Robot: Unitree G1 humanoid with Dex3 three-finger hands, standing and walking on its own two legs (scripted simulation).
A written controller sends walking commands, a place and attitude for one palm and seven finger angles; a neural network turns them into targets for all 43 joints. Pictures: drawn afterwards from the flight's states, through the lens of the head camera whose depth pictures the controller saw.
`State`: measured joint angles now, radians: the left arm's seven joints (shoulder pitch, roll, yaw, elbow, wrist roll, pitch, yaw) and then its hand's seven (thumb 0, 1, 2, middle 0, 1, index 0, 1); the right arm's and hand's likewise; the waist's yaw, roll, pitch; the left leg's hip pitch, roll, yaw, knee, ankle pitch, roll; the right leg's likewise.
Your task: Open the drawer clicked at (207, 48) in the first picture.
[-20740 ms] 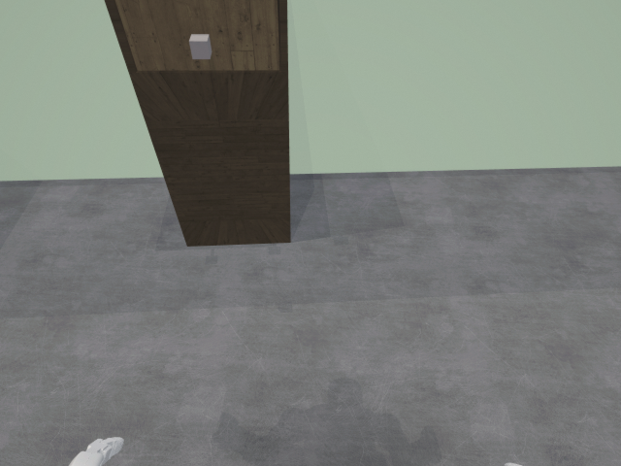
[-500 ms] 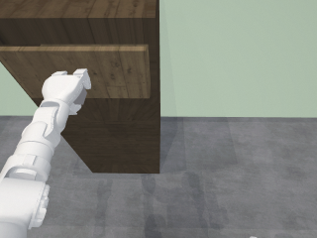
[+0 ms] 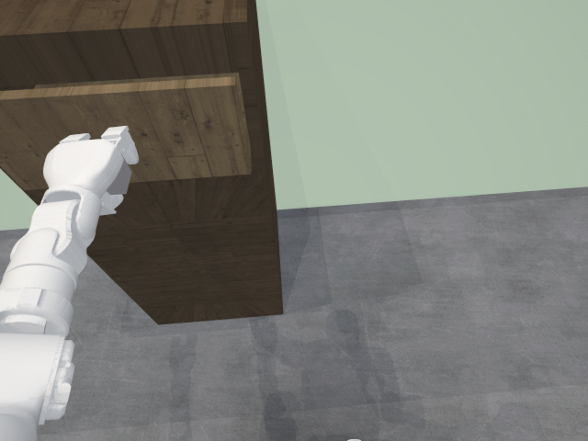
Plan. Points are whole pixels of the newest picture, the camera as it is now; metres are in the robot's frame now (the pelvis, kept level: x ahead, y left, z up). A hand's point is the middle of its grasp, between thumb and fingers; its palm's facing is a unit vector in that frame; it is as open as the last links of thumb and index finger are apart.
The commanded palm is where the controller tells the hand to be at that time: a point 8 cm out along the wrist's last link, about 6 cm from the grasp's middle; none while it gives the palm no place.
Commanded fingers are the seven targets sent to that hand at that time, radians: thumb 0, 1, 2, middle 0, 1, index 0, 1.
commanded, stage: pull the drawer open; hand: left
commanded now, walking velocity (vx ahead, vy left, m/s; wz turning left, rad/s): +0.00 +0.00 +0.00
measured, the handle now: (111, 163) +0.49 +0.26 +0.09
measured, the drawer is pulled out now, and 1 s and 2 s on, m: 0.02 0.04 0.11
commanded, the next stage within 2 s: none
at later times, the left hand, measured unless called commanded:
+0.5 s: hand (105, 190) +0.45 +0.27 +0.08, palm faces +0.01 -0.02 -1.00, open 8.2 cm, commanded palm +0.44 +0.27 +0.11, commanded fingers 0.00 0.90 0.90 -0.40 -1.35 -0.40 -1.35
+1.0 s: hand (102, 203) +0.43 +0.26 +0.08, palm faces +0.02 -0.06 -1.00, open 8.0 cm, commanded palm +0.39 +0.28 +0.11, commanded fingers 0.00 0.90 0.90 -0.40 -1.35 -0.40 -1.35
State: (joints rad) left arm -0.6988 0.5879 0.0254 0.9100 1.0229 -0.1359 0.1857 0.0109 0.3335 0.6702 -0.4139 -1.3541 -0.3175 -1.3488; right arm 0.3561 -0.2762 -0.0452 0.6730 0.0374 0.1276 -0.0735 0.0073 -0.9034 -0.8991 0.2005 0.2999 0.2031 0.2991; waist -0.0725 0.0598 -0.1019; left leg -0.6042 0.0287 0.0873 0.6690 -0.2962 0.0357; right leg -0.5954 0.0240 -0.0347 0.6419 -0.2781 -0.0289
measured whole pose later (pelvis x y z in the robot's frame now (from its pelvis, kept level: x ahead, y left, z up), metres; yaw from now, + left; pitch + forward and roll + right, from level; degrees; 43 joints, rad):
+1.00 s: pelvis +0.04 +0.00 +0.01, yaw -1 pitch +11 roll +0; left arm -0.28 0.54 0.08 0.41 0.94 -0.06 0.13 0.06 0.36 0.68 -0.41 -1.35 -0.34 -1.35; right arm 0.30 -0.29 -0.06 0.63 0.03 0.17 -0.04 0.01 -0.90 -0.90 0.20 0.30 0.20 0.30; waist -0.04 0.07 -0.10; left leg -0.45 0.03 0.11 0.60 -0.34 0.03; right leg -0.46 0.03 0.00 0.59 -0.32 -0.02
